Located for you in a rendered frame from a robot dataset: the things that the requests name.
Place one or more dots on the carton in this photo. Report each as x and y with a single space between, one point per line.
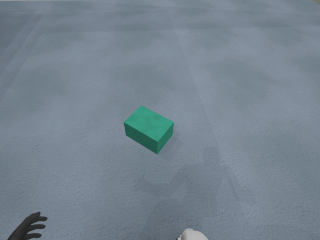
149 129

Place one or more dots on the left robot hand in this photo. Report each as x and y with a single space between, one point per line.
20 233

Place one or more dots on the right robot thigh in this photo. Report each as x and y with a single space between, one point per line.
192 235

